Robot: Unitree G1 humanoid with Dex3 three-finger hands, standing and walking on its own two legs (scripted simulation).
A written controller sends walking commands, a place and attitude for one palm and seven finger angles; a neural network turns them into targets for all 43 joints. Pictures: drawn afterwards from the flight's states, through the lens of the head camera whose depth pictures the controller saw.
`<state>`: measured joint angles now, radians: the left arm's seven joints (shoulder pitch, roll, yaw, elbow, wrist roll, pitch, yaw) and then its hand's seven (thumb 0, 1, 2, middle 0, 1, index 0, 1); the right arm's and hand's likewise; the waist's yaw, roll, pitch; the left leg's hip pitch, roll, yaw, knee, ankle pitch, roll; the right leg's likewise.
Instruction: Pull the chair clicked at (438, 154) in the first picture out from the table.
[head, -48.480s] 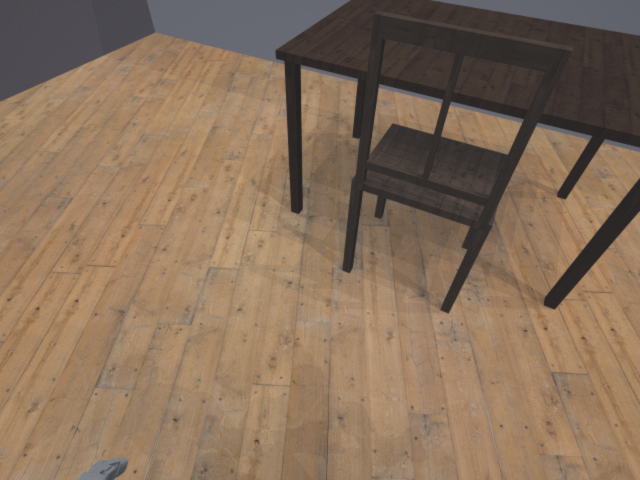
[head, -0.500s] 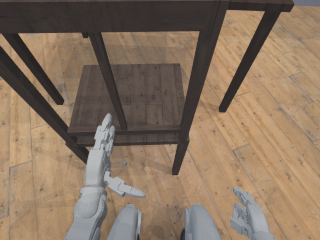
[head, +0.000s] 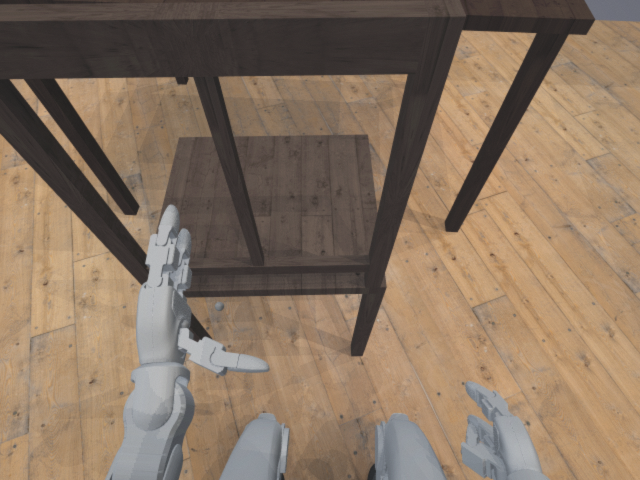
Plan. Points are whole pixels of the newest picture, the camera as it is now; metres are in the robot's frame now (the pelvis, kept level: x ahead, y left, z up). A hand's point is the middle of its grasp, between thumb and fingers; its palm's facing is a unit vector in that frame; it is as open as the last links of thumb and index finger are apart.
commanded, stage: aim the fingers beside a spindle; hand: left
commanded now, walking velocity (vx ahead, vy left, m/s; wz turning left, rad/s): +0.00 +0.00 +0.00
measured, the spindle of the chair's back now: (239, 195) +0.44 +0.12 +0.08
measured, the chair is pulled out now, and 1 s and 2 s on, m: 0.25 0.25 0.25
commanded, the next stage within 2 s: none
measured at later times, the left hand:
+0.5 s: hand (270, 341) +0.28 +0.08 +0.00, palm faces -0.08 -1.00 +0.05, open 17.0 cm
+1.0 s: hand (237, 306) +0.30 +0.11 +0.05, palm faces +0.06 -1.00 -0.02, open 16.9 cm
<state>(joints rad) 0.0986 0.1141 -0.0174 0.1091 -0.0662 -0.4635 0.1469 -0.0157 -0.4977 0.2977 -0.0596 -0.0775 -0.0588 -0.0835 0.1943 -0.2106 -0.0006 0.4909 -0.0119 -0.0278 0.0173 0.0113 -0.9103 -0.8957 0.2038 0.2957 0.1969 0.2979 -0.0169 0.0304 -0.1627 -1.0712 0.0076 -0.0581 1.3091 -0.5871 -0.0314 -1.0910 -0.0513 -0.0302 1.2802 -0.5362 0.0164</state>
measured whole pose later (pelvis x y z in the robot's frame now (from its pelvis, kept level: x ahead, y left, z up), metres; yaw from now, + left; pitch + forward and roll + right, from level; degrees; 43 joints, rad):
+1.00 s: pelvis +0.00 +0.00 +0.00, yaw +0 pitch +20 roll -1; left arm 0.10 0.11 -0.06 0.09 -0.05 -0.49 0.15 -0.02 -0.50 0.30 -0.06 -0.08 -0.06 -0.08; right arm 0.18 -0.21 -0.01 0.49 -0.02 -0.05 0.00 0.01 -0.91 -0.90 0.20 0.30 0.20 0.30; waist -0.04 0.02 -0.15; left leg -1.08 0.01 -0.06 1.32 -0.59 -0.03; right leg -1.10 -0.05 -0.03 1.29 -0.54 0.02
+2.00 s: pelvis +0.00 +0.00 +0.00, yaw -1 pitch +21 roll -1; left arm 0.16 0.09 -0.12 0.07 -0.04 -0.46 0.14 -0.02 -0.50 0.30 -0.06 -0.08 -0.06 -0.08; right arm 0.19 -0.20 -0.01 0.48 -0.02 -0.05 -0.01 0.01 -0.91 -0.90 0.21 0.30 0.20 0.30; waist -0.04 0.01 -0.15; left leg -1.08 0.01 -0.05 1.31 -0.59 -0.03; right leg -1.10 -0.05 -0.02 1.29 -0.54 0.02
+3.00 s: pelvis +0.00 +0.00 +0.00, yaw +0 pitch +21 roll -1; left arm -0.12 0.10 -0.01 0.34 -0.09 -0.43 0.10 -0.02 -0.50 0.30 -0.06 -0.08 -0.06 -0.08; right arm 0.20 -0.23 0.00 0.54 -0.02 -0.03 -0.01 0.01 -0.91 -0.90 0.21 0.30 0.20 0.30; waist -0.06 0.03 -0.14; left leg -1.08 0.01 -0.05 1.29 -0.57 -0.03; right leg -1.10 -0.05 -0.02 1.26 -0.51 0.02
